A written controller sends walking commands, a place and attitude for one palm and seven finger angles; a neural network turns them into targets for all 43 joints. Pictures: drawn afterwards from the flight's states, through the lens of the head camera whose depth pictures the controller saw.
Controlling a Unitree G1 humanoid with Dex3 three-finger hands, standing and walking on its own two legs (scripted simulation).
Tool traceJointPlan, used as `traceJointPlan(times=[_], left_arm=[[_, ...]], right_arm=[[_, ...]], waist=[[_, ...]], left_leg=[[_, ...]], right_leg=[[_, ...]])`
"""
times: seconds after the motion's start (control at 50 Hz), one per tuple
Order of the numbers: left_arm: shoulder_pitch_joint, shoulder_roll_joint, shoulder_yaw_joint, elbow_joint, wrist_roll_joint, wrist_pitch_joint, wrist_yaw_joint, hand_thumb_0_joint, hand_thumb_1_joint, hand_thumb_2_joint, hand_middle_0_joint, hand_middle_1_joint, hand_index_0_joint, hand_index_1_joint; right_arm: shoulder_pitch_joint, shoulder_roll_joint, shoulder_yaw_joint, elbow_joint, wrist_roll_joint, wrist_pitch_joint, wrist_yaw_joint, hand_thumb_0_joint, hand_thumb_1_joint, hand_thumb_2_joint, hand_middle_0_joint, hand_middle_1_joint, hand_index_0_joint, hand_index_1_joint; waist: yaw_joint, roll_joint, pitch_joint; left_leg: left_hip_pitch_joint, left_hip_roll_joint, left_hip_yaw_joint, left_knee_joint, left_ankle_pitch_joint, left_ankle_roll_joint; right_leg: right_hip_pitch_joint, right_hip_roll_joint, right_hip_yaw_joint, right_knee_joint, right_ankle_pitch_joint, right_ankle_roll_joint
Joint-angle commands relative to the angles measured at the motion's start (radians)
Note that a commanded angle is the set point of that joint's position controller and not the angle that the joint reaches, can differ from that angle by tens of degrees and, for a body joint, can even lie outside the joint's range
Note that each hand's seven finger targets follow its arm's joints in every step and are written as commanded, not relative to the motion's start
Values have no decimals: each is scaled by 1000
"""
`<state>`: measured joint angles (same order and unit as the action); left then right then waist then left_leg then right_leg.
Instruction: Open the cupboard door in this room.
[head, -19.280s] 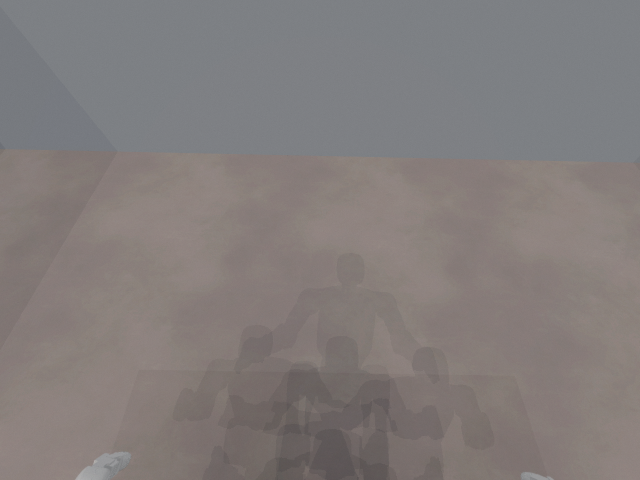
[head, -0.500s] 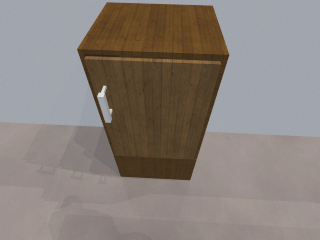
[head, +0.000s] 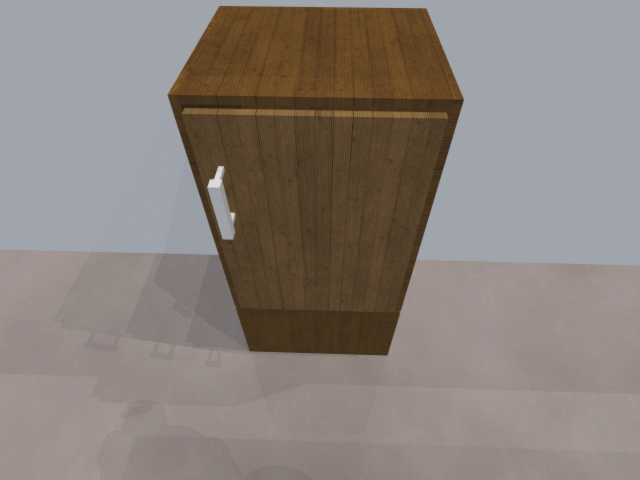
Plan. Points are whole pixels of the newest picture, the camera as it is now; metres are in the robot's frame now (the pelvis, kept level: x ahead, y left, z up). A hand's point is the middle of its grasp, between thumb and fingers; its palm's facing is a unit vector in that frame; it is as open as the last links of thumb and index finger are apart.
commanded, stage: look again from close up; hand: left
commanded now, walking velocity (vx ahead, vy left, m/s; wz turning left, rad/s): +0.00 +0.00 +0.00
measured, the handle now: (224, 203) +0.57 +0.22 -0.03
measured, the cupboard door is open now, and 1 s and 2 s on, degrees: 0 0 0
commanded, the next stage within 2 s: shuffle to correct the standing spot in 0.26 s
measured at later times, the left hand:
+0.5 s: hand out of the picture +0.00 +0.18 -0.17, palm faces +0.01 -0.98 -0.20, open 7.4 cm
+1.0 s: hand out of the picture +0.08 +0.21 -0.16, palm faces +0.00 -0.96 -0.27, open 7.4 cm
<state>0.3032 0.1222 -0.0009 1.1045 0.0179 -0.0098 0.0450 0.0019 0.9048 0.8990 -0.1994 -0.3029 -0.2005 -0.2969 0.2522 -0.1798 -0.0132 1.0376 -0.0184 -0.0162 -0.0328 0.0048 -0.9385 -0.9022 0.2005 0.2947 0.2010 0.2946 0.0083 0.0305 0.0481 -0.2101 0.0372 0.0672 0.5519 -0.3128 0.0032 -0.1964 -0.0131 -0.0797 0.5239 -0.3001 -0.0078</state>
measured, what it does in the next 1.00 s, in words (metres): stands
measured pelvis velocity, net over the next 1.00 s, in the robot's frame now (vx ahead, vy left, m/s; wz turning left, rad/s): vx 0.01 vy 0.01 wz -0.03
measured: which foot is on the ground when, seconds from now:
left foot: down 0.00-1.00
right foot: down 0.00-1.00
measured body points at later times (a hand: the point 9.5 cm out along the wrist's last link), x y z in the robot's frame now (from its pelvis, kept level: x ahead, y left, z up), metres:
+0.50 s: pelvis +0.01 +0.01 +0.00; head +0.03 +0.00 +0.45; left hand +0.00 +0.23 -0.15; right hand -0.01 -0.20 -0.16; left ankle -0.01 +0.11 -0.73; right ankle -0.01 -0.11 -0.73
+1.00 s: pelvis +0.01 +0.01 +0.00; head +0.04 +0.00 +0.45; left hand +0.08 +0.26 -0.14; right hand +0.08 -0.22 -0.16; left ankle -0.01 +0.11 -0.73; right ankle -0.01 -0.11 -0.73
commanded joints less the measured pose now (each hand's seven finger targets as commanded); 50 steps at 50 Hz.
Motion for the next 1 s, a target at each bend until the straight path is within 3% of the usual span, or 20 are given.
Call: traceJointPlan(times=[0.0, 0.04, 0.12, 0.22, 0.34, 0.4, 0.44, 0.46, 0.48, 0.5, 0.52, 0.54, 0.58, 0.6, 0.66, 0.74, 0.8, 0.88, 0.98], left_arm=[[29, 111, 14, -52, 4, -6, -8, 0, 900, 900, -200, -300, -200, -300], [34, 113, 10, -49, 1, -4, -12, 0, 900, 900, -200, -300, -200, -300], [40, 119, 10, -54, 1, -3, -15, 0, 900, 900, -200, -300, -200, -300], [42, 123, 11, -54, -1, -6, -16, 0, 900, 900, -200, -300, -200, -300], [39, 126, 8, -42, -4, -11, -14, 0, 900, 900, -200, -300, -200, -300], [53, 122, 12, -34, 4, -10, -18, 0, 900, 900, -200, -300, -200, -300], [52, 121, 14, -36, 5, -8, -21, 0, 900, 900, -200, -300, -200, -300], [129, 145, 4, 13, 4, -28, 19, 0, 900, 900, -200, -300, -200, -300], [73, 174, 6, -41, 0, -39, 13, 0, 900, 900, -200, -300, -200, -300], [36, 202, 19, -67, 1, -49, 3, 0, 900, 900, -200, -300, -200, -300], [6, 181, 15, -62, -1, -55, 2, 0, 900, 900, -200, -300, -200, -300], [0, 164, 10, -66, -5, -56, 3, 0, 900, 900, -200, -300, -200, -300], [36, 146, 10, -66, -9, -48, 6, 0, 900, 900, -200, -300, -200, -300], [37, 154, 14, -68, -5, -44, 8, 0, 900, 900, -200, -300, -200, -300], [40, 158, 24, -82, -8, -29, 13, 0, 900, 900, -200, -300, -200, -300], [31, 163, 33, -112, -4, -11, 14, 0, 900, 900, -200, -300, -200, -300], [17, 166, 34, -132, -2, -4, 13, 0, 900, 900, -200, -300, -200, -300], [-16, 185, 33, -151, -3, 1, 6, 0, 900, 900, -200, -300, -200, -300], [-59, 217, 36, -162, -1, -3, -3, 0, 900, 900, -200, -300, -200, -300]], right_arm=[[56, -67, 0, -48, -1, -9, 7, 0, -900, -900, 200, 300, 200, 300], [68, -78, 2, -45, -1, -10, 6, 0, -900, -900, 200, 300, 200, 300], [78, -87, 2, -36, -2, -15, 7, 0, -900, -900, 200, 300, 200, 300], [93, -87, 4, -16, -1, -22, 6, 0, -900, -900, 200, 300, 200, 300], [108, -70, 10, 14, 3, -23, 4, 0, -900, -900, 200, 300, 200, 300], [131, -64, 7, 31, -2, -16, 8, 0, -900, -900, 200, 300, 200, 300], [121, -62, 5, 28, -4, -13, 12, 0, -900, -900, 200, 300, 200, 300], [-24, -115, 4, -25, 6, -10, 21, 0, -900, -900, 200, 300, 200, 300], [40, -39, 10, -58, 4, -4, 29, 0, -900, -900, 200, 300, 200, 300], [49, -23, 13, -50, -3, -3, 33, 0, -900, -900, 200, 300, 200, 300], [92, -23, 16, -36, -1, -10, 30, 0, -900, -900, 200, 300, 200, 300], [117, -30, 16, -23, 1, -18, 28, 0, -900, -900, 200, 300, 200, 300], [111, -66, 9, -23, 5, -30, 13, 0, -900, -900, 200, 300, 200, 300], [109, -74, 4, -24, 6, -32, 9, 0, -900, -900, 200, 300, 200, 300], [97, -93, -7, -41, 9, -24, -2, 0, -900, -900, 200, 300, 200, 300], [69, -95, -16, -59, 5, -8, -5, 0, -900, -900, 200, 300, 200, 300], [40, -92, -19, -68, 2, -3, -3, 0, -900, -900, 200, 300, 200, 300], [2, -104, -17, -75, 0, -2, 3, 0, -900, -900, 200, 300, 200, 300], [-35, -135, -16, -71, 0, -8, 9, 0, -900, -900, 200, 300, 200, 300]], waist=[[-4, 15, 111], [-4, -16, 99], [3, -5, 69], [6, -13, 13], [2, -38, 3], [-3, -47, -4], [-1, -47, 48], [51, -137, 92], [-15, -124, 4], [-19, -93, 23], [-47, -58, -7], [-49, -3, -13], [-22, 63, -66], [-19, 67, -72], [-14, -2, -98], [-11, -46, -73], [-9, -43, -78], [-6, -32, -60], [-4, -41, -48]], left_leg=[[-121, 86, -130, -217, 3, 43], [-115, 82, -138, -241, -56, 45], [-117, 82, -147, -271, -82, 49], [-77, 81, -136, -258, -6, 52], [-33, 69, -98, -211, 115, 44], [-32, 65, -88, -194, -43, 52], [-67, 59, -90, -189, -97, 54], [-148, 65, -54, -12, 35, 12], [-98, 12, -42, 8, -54, 6], [-66, 2, -34, 13, -30, 5], [-17, 17, -48, -18, 62, 8], [-1, 40, -72, -61, 195, 16], [17, 79, -98, -69, 442, 36], [26, 87, -97, -55, 542, 39], [59, 91, -84, -46, 604, 38], [46, 88, -71, -46, 566, 39], [42, 83, -68, -56, 499, 39], [20, 79, -74, -95, 349, 39], [13, 78, -81, -135, 249, 39]], right_leg=[[-59, -63, 83, -106, -18, -27], [-59, -62, 85, -106, -32, -26], [-32, -67, 79, -95, -4, -23], [-12, -78, 81, -91, 45, -22], [-18, -94, 99, -108, 96, -22], [-29, -83, 93, -89, -71, -36], [-66, -83, 106, -92, -117, -43], [-63, -122, 147, -144, 176, -17], [-62, -186, 229, -185, 38, -55], [-97, -203, 229, -182, 75, -74], [-110, -184, 191, -151, 117, -78], [-87, -139, 150, -88, 226, -64], [-4, -101, 105, -20, 331, -44], [13, -100, 95, -2, 354, -42], [25, -104, 85, 27, 421, -34], [5, -108, 91, 46, 451, -27], [5, -110, 102, 39, 435, -28], [-13, -103, 115, -1, 316, -25], [-11, -102, 126, -48, 245, -24]])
